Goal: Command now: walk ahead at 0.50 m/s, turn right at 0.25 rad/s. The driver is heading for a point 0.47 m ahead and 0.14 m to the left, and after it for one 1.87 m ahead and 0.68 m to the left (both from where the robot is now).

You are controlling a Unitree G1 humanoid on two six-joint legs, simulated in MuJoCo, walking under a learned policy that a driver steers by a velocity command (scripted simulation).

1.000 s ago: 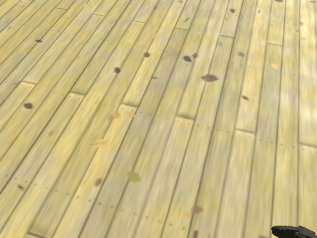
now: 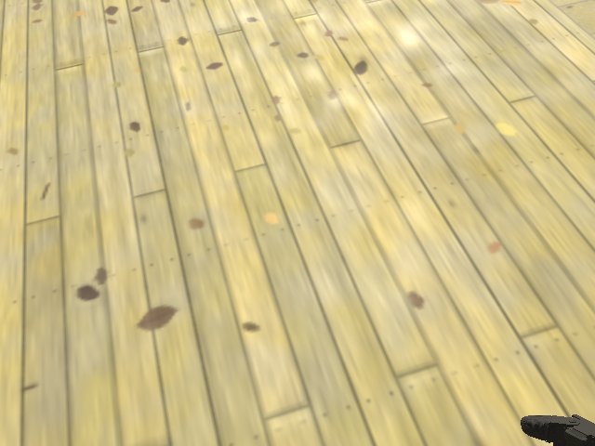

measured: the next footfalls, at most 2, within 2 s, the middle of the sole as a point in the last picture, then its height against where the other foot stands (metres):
left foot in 0.12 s outside the picture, level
right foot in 0.58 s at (372, 421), level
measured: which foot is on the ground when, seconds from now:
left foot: up 0.00-0.10, down 0.12-0.60, up 0.62-1.00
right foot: down 0.00-0.12, up 0.14-0.56, down 0.58-1.00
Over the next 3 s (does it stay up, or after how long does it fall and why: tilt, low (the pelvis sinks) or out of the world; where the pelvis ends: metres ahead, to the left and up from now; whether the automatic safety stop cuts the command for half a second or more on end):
stays up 0.72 0.26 -0.02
